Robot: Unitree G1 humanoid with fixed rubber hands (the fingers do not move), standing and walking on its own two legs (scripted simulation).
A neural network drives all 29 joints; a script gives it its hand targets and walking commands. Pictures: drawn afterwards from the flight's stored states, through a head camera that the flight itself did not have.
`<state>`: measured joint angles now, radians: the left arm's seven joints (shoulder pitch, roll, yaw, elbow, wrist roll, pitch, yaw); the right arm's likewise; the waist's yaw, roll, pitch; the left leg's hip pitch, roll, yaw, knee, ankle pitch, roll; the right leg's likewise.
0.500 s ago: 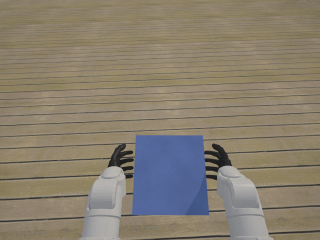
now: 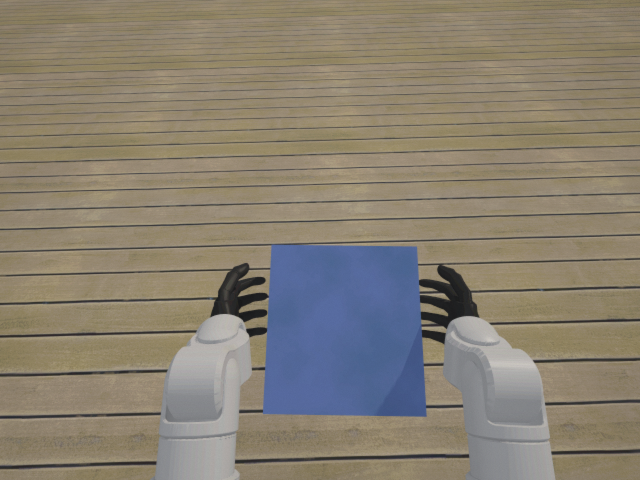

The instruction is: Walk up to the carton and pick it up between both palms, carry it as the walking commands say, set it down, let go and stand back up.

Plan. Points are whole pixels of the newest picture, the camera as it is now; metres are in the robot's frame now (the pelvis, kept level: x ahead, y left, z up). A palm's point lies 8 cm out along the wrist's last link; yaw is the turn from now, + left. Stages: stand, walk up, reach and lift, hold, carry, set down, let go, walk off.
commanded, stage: carry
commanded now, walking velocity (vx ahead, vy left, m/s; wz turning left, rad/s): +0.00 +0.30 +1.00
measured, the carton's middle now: (340, 330) +0.34 -0.01 -0.01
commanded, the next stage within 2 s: none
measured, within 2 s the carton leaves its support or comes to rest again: neither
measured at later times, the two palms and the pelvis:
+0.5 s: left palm (19, 423) +0.20 +0.32 +0.08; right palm (265, 339) +0.29 +0.08 +0.06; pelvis -0.05 +0.09 -0.01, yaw +22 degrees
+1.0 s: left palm out of the picture -0.06 +0.52 +0.05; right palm out of the picture +0.15 +0.37 +0.06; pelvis -0.15 +0.20 -0.01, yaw +50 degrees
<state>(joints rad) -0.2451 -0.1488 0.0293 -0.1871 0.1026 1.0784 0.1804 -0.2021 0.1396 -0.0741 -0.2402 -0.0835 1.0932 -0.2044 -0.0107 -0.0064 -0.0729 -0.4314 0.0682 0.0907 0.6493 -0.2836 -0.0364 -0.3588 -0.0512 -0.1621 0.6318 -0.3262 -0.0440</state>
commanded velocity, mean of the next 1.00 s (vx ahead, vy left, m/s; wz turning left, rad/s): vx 0.00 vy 0.30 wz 1.00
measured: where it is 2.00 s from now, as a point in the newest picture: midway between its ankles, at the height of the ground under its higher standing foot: outside the picture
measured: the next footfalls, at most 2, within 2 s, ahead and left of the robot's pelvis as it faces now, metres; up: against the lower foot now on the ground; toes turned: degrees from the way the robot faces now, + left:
left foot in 0.20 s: +0.05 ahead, +0.18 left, +0.00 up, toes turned +18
right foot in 0.50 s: +0.03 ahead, +0.00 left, +0.00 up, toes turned +18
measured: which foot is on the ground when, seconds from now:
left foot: up 0.00-0.18, down 0.20-0.52, up 0.54-0.82, down 0.84-1.00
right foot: down 0.00-0.22, up 0.24-0.48, down 0.50-0.86, up 0.88-1.00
